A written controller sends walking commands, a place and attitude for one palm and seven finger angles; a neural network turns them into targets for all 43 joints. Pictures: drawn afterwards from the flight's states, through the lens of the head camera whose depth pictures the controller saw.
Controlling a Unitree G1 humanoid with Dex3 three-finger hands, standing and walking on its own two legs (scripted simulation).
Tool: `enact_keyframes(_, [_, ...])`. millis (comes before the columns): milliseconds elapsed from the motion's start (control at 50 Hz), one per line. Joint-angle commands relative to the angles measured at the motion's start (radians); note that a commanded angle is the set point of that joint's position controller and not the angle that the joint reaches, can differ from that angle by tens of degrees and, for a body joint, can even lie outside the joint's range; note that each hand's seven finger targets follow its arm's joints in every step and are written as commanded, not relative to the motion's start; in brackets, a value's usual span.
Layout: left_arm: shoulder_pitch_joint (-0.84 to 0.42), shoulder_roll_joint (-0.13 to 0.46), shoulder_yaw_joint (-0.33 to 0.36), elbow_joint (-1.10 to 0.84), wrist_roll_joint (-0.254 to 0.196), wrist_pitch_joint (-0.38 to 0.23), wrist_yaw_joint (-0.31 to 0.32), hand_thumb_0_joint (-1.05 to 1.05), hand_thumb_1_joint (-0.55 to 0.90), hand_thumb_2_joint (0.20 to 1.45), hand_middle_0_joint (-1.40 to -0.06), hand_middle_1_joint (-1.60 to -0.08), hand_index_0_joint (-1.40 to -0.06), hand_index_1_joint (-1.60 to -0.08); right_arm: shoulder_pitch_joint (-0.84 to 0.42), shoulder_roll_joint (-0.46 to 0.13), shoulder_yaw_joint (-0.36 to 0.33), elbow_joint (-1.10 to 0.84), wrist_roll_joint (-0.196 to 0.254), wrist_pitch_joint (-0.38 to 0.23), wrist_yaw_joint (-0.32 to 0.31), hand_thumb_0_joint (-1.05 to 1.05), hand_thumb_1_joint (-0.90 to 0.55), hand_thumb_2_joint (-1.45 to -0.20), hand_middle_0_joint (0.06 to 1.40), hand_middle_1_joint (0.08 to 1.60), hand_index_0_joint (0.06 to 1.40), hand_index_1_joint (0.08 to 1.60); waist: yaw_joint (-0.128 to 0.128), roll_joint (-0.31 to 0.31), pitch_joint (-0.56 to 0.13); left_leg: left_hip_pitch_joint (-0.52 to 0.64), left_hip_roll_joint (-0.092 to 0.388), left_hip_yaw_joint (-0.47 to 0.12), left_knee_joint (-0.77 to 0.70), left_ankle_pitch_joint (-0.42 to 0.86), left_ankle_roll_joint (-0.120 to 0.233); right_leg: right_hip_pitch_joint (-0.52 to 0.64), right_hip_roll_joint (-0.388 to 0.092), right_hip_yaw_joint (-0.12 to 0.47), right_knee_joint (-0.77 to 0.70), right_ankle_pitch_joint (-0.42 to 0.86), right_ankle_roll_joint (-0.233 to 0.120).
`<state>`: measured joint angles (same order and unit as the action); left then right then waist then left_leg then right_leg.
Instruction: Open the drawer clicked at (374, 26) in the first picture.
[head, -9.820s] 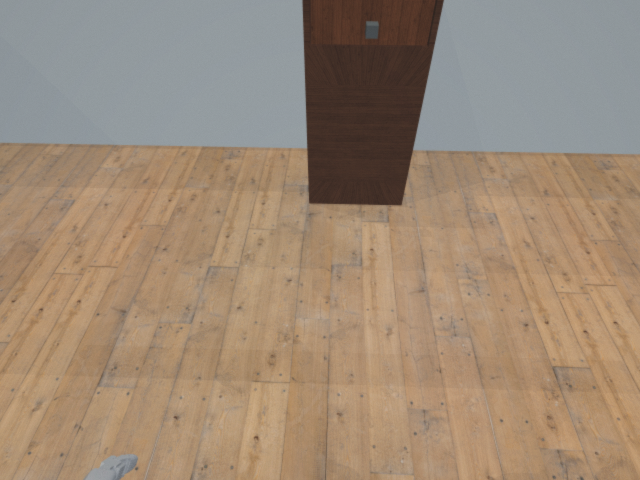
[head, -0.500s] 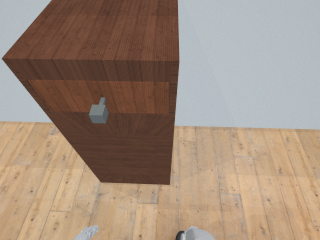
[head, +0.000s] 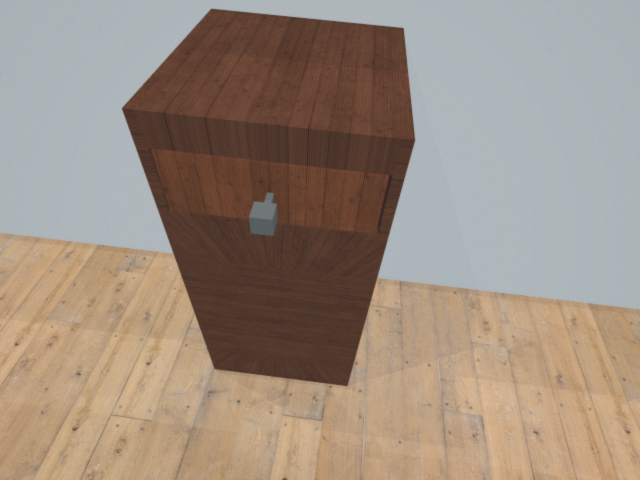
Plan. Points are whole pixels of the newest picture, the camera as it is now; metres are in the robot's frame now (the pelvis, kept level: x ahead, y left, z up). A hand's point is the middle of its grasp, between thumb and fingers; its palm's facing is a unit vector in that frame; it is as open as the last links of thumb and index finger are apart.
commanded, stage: come to a stop and stand still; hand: left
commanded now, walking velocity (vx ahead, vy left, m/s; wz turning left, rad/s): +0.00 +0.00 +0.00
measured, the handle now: (266, 210) +0.51 +0.14 +0.02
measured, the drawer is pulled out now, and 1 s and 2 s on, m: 0.00 0.00 0.00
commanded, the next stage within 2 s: look again from close up in 0.60 s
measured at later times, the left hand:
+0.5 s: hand out of the picture -0.05 +0.12 -0.18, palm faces +0.01 -0.99 -0.14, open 7.4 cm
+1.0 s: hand out of the picture -0.01 +0.18 -0.18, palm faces -0.02 -0.98 -0.22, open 7.4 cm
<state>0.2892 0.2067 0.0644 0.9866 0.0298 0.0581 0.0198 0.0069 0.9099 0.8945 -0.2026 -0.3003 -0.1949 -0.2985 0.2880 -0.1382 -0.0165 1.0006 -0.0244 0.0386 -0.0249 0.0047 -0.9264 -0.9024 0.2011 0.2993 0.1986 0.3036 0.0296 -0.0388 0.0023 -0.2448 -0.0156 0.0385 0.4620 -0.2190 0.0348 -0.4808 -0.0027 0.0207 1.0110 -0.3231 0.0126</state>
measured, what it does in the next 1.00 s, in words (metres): steps on the spot: right foot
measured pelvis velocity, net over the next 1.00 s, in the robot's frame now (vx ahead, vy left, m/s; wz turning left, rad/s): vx -0.02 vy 0.01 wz -0.04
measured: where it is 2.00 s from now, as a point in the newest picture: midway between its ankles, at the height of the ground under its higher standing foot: outside the picture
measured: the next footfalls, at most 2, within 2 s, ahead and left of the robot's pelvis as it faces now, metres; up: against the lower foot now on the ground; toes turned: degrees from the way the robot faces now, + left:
right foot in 0.12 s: +0.00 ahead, -0.08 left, +0.00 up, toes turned -4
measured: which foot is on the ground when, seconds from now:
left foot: down 0.00-1.00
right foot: up 0.00-0.10, down 0.12-1.00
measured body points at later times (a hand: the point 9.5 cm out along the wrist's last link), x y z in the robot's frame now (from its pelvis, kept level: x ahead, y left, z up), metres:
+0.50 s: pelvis -0.04 -0.02 +0.00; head -0.05 -0.02 +0.45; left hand -0.05 +0.18 -0.16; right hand -0.07 -0.23 -0.16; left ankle +0.02 +0.10 -0.74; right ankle -0.07 -0.11 -0.74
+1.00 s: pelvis -0.02 +0.01 -0.01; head -0.03 +0.00 +0.44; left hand -0.01 +0.23 -0.16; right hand -0.04 -0.20 -0.17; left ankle +0.01 +0.10 -0.74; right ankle -0.07 -0.11 -0.74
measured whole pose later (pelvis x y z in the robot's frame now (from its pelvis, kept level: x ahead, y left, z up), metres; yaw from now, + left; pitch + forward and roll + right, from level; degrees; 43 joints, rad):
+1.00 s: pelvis -0.02 +0.01 -0.01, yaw -2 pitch -1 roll +0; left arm 0.33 0.13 -0.01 1.07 0.02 -0.02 0.05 0.01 0.91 0.89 -0.20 -0.30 -0.20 -0.30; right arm 0.33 -0.15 0.01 1.07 -0.02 -0.01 -0.02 0.02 -0.93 -0.90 0.20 0.30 0.20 0.30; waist -0.01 0.03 0.00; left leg -0.28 -0.01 0.05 0.56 -0.25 0.04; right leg -0.15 0.01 -0.01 0.53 -0.36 -0.01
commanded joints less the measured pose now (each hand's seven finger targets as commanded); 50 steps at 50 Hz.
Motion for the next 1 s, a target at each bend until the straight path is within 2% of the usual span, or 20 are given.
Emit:
enact_keyframes(0, [0.008,0.010,-0.016,-0.028,-0.008,-0.034,0.002,0.000,0.900,0.900,-0.200,-0.300,-0.200,-0.300,0.000,-0.144,-0.032,-0.049,-0.001,-0.040,-0.015,0.000,-0.900,-0.900,0.200,0.300,0.200,0.300,-0.035,0.153,0.013,0.070,0.228,-0.217,-0.218,-0.005,0.131,0.039,-0.030,-0.035,-0.211,-0.109,0.010])
enact_keyframes(40, [0.017,-0.002,-0.027,-0.013,-0.015,-0.046,0.005,0.000,0.900,0.900,-0.200,-0.300,-0.200,-0.300,0.052,-0.142,-0.031,-0.018,-0.002,-0.042,-0.013,0.000,-0.900,-0.900,0.200,0.300,0.200,0.300,-0.051,0.156,-0.001,0.112,0.239,-0.247,-0.191,0.104,0.137,0.123,-0.028,-0.037,-0.425,-0.135,0.006])
enact_keyframes(80, [0.090,-0.002,-0.034,0.035,-0.018,-0.061,0.014,0.000,0.900,0.900,-0.200,-0.300,-0.200,-0.300,0.071,-0.135,-0.026,0.006,0.010,-0.047,-0.009,0.000,-0.900,-0.900,0.200,0.300,0.200,0.300,-0.023,0.109,-0.051,0.092,0.205,-0.219,-0.118,0.176,0.095,0.291,-0.036,-0.024,-0.666,0.063,0.001])
enact_keyframes(120, [0.124,0.038,-0.040,0.074,-0.016,-0.078,0.024,0.000,0.900,0.900,-0.200,-0.300,-0.200,-0.300,0.050,-0.086,-0.016,0.014,0.027,-0.055,-0.003,0.000,-0.900,-0.900,0.200,0.300,0.200,0.300,-0.033,-0.036,-0.052,0.026,0.110,-0.088,-0.035,0.127,0.007,0.364,-0.156,0.108,-0.687,0.299,-0.042])
enact_keyframes(140, [0.109,0.047,-0.046,0.078,-0.019,-0.081,0.023,0.000,0.900,0.900,-0.200,-0.300,-0.200,-0.300,0.048,-0.076,-0.009,0.012,0.026,-0.056,-0.001,0.000,-0.900,-0.900,0.200,0.300,0.200,0.300,-0.047,-0.051,-0.040,0.045,0.083,-0.069,-0.053,0.110,-0.007,0.334,-0.187,0.104,-0.672,0.375,-0.063])
enact_keyframes(160, [0.101,0.035,-0.046,0.088,-0.016,-0.083,0.023,0.000,0.900,0.900,-0.200,-0.300,-0.200,-0.300,0.046,-0.075,-0.010,0.027,0.020,-0.051,0.001,0.000,-0.900,-0.900,0.200,0.300,0.200,0.300,-0.049,-0.068,-0.074,0.072,0.084,-0.054,-0.041,0.174,-0.012,0.356,-0.163,0.086,-0.648,0.447,-0.067])
enact_keyframes(180, [0.101,0.031,-0.046,0.098,-0.020,-0.091,0.025,0.000,0.900,0.900,-0.200,-0.300,-0.200,-0.300,0.032,-0.083,-0.008,0.040,0.017,-0.051,-0.002,0.000,-0.900,-0.900,0.200,0.300,0.200,0.300,-0.039,-0.152,-0.063,0.075,0.087,-0.045,-0.034,0.176,-0.016,0.355,-0.146,0.080,-0.636,0.520,-0.065])
enact_keyframes(200, [0.099,0.019,-0.053,0.100,-0.023,-0.091,0.027,0.000,0.900,0.900,-0.200,-0.300,-0.200,-0.300,0.030,-0.096,-0.008,0.050,0.018,-0.050,-0.004,0.000,-0.900,-0.900,0.200,0.300,0.200,0.300,-0.040,-0.140,-0.045,0.086,0.095,-0.043,-0.050,0.161,-0.019,0.339,-0.149,0.072,-0.640,0.501,-0.064])
enact_keyframes(300, [0.092,-0.004,-0.061,0.115,-0.025,-0.076,0.026,0.000,0.900,0.900,-0.200,-0.300,-0.200,-0.300,0.041,-0.074,0.005,0.106,0.015,-0.036,-0.004,0.000,-0.900,-0.900,0.200,0.300,0.200,0.300,-0.041,0.007,0.136,0.088,0.107,-0.074,-0.109,0.044,-0.017,0.168,-0.104,0.077,-0.737,0.005,-0.059])
enact_keyframes(360, [0.109,-0.006,-0.058,0.123,-0.021,-0.072,0.025,0.000,0.900,0.900,-0.200,-0.300,-0.200,-0.300,0.059,-0.064,0.005,0.119,0.012,-0.030,-0.004,0.000,-0.900,-0.900,0.200,0.300,0.200,0.300,-0.039,0.031,0.180,0.065,0.103,-0.073,-0.115,-0.015,-0.020,0.134,-0.096,0.080,-0.759,-0.086,-0.060])
enact_keyframes(660, [0.138,-0.037,-0.054,0.133,-0.024,-0.080,0.022,0.000,0.900,0.900,-0.200,-0.300,-0.200,-0.300,0.107,-0.036,0.007,0.130,0.010,-0.044,-0.013,0.000,-0.900,-0.900,0.200,0.300,0.200,0.300,-0.033,0.028,0.108,0.060,0.115,-0.079,-0.112,0.028,-0.021,0.194,-0.085,0.073,-0.732,0.002,-0.065])
enact_keyframes(680, [0.200,0.008,-0.060,0.141,0.003,-0.118,0.054,0.000,0.900,0.900,-0.200,-0.300,-0.200,-0.300,-0.041,-0.085,0.009,0.053,0.014,-0.065,0.003,0.000,-0.900,-0.900,0.200,0.300,0.200,0.300,0.021,0.023,0.164,-0.069,0.089,-0.049,0.138,0.041,-0.047,0.189,-0.146,0.178,-0.743,0.440,-0.017])
enact_keyframes(700, [0.132,0.056,-0.051,0.085,-0.002,-0.123,0.051,0.000,0.900,0.900,-0.200,-0.300,-0.200,-0.300,0.048,-0.030,0.005,0.024,0.013,-0.055,0.010,0.000,-0.900,-0.900,0.200,0.300,0.200,0.300,-0.071,0.016,0.082,-0.060,0.072,-0.054,0.154,-0.087,-0.036,0.203,-0.209,0.188,-0.736,0.304,-0.067])
enact_keyframes(720, [0.099,0.047,-0.053,0.065,-0.007,-0.123,0.042,0.000,0.900,0.900,-0.200,-0.300,-0.200,-0.300,0.067,-0.025,0.004,0.042,0.010,-0.050,0.012,0.000,-0.900,-0.900,0.200,0.300,0.200,0.300,-0.071,0.058,0.082,-0.037,0.069,-0.040,0.161,-0.091,-0.033,0.174,-0.194,0.166,-0.736,0.183,-0.099])
enact_keyframes(740, [0.078,0.047,-0.053,0.059,-0.008,-0.124,0.042,0.000,0.900,0.900,-0.200,-0.300,-0.200,-0.300,0.098,-0.028,0.006,0.045,0.009,-0.053,0.015,0.000,-0.900,-0.900,0.200,0.300,0.200,0.300,-0.090,0.031,0.044,-0.026,0.068,-0.036,0.141,-0.051,-0.035,0.184,-0.167,0.143,-0.722,0.118,-0.120])
enact_keyframes(780, [0.092,0.033,-0.049,0.055,-0.016,-0.130,0.041,0.000,0.900,0.900,-0.200,-0.300,-0.200,-0.300,0.133,-0.037,0.012,0.041,0.008,-0.066,0.013,0.000,-0.900,-0.900,0.200,0.300,0.200,0.300,-0.080,0.041,-0.034,0.037,0.073,-0.060,0.073,0.063,-0.017,0.246,-0.117,0.095,-0.629,0.210,-0.109])
enact_keyframes(820, [0.098,0.006,-0.055,0.056,-0.018,-0.115,0.040,0.000,0.900,0.900,-0.200,-0.300,-0.200,-0.300,0.119,-0.064,0.010,0.033,0.008,-0.072,0.005,0.000,-0.900,-0.900,0.200,0.300,0.200,0.300,-0.063,0.024,0.004,0.017,0.096,-0.079,0.037,0.083,-0.005,0.229,-0.082,0.077,-0.608,0.132,-0.093])
enact_keyframes(860, [0.112,-0.002,-0.057,0.059,-0.014,-0.100,0.038,0.000,0.900,0.900,-0.200,-0.300,-0.200,-0.300,0.102,-0.074,0.012,0.034,0.008,-0.072,0.002,0.000,-0.900,-0.900,0.200,0.300,0.200,0.300,-0.044,0.086,0.080,-0.036,0.110,-0.112,-0.006,0.056,0.014,0.219,-0.054,0.055,-0.592,0.045,-0.081])
enact_keyframes(900, [0.123,0.001,-0.059,0.060,-0.014,-0.092,0.034,0.000,0.900,0.900,-0.200,-0.300,-0.200,-0.300,0.088,-0.087,0.013,0.028,0.008,-0.069,0.002,0.000,-0.900,-0.900,0.200,0.300,0.200,0.300,-0.033,0.041,0.126,-0.081,0.115,-0.132,-0.047,-0.003,0.023,0.217,-0.043,0.046,-0.590,0.007,-0.075])
enact_keyframes(980, [0.116,0.012,-0.058,0.053,-0.013,-0.085,0.032,0.000,0.900,0.900,-0.200,-0.300,-0.200,-0.300,0.085,-0.104,0.013,0.035,0.007,-0.071,0.001,0.000,-0.900,-0.900,0.200,0.300,0.200,0.300,-0.028,0.024,0.123,-0.069,0.119,-0.149,-0.085,-0.010,0.030,0.230,-0.044,0.038,-0.575,0.018,-0.066])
